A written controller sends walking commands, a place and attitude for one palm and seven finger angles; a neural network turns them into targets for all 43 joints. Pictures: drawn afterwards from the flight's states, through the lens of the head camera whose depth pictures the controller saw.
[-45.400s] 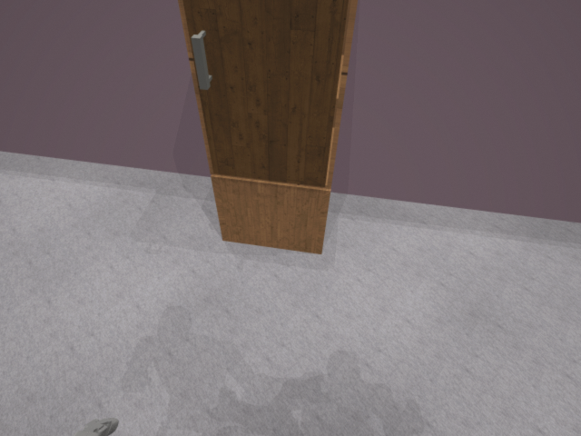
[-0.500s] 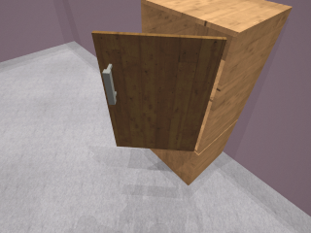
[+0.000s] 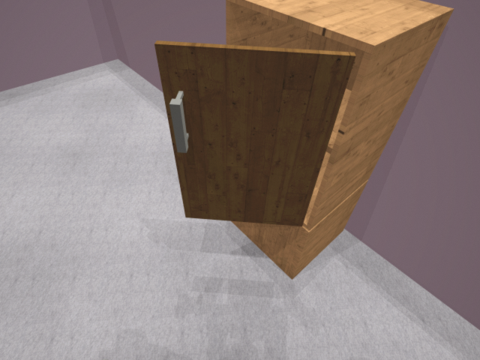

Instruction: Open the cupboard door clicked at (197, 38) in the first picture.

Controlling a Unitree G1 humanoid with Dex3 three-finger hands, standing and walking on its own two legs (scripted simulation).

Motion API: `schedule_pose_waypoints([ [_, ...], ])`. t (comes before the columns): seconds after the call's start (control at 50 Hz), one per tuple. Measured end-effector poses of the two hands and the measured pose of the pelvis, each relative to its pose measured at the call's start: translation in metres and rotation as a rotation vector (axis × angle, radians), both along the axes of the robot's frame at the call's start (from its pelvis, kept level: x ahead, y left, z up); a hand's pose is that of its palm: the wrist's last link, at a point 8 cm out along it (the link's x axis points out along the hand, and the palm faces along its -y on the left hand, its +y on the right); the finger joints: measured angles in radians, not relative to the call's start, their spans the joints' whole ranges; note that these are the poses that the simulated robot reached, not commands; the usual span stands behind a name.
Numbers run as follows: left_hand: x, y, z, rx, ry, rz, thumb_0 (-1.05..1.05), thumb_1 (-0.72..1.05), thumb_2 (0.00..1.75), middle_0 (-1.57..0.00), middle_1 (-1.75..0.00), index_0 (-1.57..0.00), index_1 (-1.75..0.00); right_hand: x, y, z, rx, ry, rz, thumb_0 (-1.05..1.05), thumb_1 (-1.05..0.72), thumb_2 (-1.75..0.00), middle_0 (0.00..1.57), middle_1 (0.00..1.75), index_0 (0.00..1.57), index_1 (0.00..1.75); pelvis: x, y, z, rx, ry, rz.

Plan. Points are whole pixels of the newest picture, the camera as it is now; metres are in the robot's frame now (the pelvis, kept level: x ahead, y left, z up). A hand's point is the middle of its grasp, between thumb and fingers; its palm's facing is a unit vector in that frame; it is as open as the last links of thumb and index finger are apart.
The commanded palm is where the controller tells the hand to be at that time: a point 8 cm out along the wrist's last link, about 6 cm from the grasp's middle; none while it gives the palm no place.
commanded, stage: raise the hand with hooked fingers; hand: left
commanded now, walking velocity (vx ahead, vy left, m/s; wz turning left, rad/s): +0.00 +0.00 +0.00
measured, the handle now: (181, 122) +0.61 +0.18 +0.07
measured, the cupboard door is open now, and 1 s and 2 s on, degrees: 44 44 44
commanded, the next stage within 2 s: none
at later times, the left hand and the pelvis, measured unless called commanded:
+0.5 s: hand (97, 334) +0.16 +0.24 -0.02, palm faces +0.12 -0.99 -0.06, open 9.4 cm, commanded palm +0.15 +0.29 -0.02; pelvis -0.01 -0.01 -0.08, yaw +5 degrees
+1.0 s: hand (96, 277) +0.24 +0.26 +0.01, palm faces +0.01 -1.00 -0.07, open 12.4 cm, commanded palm +0.21 +0.32 +0.03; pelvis +0.03 +0.00 -0.05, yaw +4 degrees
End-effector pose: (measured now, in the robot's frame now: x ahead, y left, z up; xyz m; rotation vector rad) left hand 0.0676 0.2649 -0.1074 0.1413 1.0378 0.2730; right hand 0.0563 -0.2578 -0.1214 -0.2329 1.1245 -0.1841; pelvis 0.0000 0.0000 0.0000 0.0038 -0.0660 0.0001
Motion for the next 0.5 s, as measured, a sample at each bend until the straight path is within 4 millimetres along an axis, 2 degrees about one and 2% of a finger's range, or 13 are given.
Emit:
schedule_pose_waypoints([
  [0.04, 0.027, 0.005, 0.036, 0.027, -0.269, 0.031, 0.02, 0.89, 0.89, -0.21, -0.31, -0.21, -0.31, 0.007, 0.004, 0.005, -0.009, -0.110, 0.018, 0.01, -0.90, -0.90, 0.20, 0.30, 0.20, 0.30, -0.003, 0.001, -0.002, 0.006, 0.002, 0.008],
  [0.1, 0.065, 0.006, 0.089, 0.050, -0.604, 0.013, 0.02, 0.86, 0.87, -0.21, -0.33, -0.21, -0.33, 0.026, 0.012, 0.010, 0.009, -0.271, 0.056, 0.01, -0.90, -0.90, 0.20, 0.30, 0.20, 0.30, -0.009, 0.002, -0.008, 0.002, 0.020, 0.041],
  [0.16, 0.093, 0.006, 0.117, 0.042, -0.868, -0.062, 0.02, 0.82, 0.86, -0.21, -0.36, -0.21, -0.36, 0.051, 0.018, 0.014, 0.028, -0.404, 0.095, 0.01, -0.90, -0.90, 0.20, 0.30, 0.20, 0.30, -0.018, 0.000, -0.019, -0.002, 0.085, 0.056],
  [0.2, 0.100, 0.004, 0.116, 0.012, -0.990, -0.133, 0.01, 0.78, 0.84, -0.21, -0.38, -0.21, -0.38, 0.068, 0.019, 0.016, 0.029, -0.483, 0.125, 0.01, -0.90, -0.90, 0.20, 0.30, 0.20, 0.30, -0.022, -0.003, -0.032, -0.002, 0.136, 0.046],
  [0.24, 0.097, 0.002, 0.101, -0.027, -1.043, -0.220, 0.01, 0.74, 0.82, -0.21, -0.41, -0.21, -0.40, 0.085, 0.018, 0.017, 0.022, -0.554, 0.161, 0.01, -0.90, -0.90, 0.20, 0.30, 0.20, 0.30, -0.026, -0.006, -0.047, 0.000, 0.171, 0.038],
  [0.3, 0.081, 0.002, 0.068, -0.102, -0.995, -0.310, 0.01, 0.68, 0.80, -0.22, -0.45, -0.22, -0.45, 0.107, 0.015, 0.018, -0.004, -0.631, 0.216, 0.01, -0.90, -0.90, 0.20, 0.30, 0.20, 0.30, -0.028, -0.009, -0.069, -0.004, 0.202, 0.038],
  [0.36, 0.062, 0.011, 0.046, -0.152, -0.928, -0.263, 0.01, 0.60, 0.77, -0.23, -0.49, -0.23, -0.49, 0.126, 0.015, 0.017, -0.032, -0.661, 0.254, 0.01, -0.90, -0.90, 0.20, 0.30, 0.20, 0.30, -0.026, -0.009, -0.081, -0.016, 0.210, 0.049],
  [0.42, 0.054, 0.020, 0.054, -0.114, -0.962, -0.185, 0.02, 0.53, 0.74, -0.23, -0.53, -0.23, -0.53, 0.140, 0.021, 0.016, -0.046, -0.660, 0.284, 0.01, -0.90, -0.90, 0.20, 0.30, 0.20, 0.30, -0.021, -0.008, -0.085, -0.034, 0.206, 0.064],
  [0.5, 0.067, 0.024, 0.089, -0.021, -1.069, -0.198, 0.02, 0.44, 0.70, -0.24, -0.59, -0.23, -0.59, 0.150, 0.036, 0.009, -0.027, -0.628, 0.320, 0.01, -0.90, -0.90, 0.20, 0.30, 0.20, 0.30, -0.012, -0.006, -0.083, -0.061, 0.211, 0.084],
])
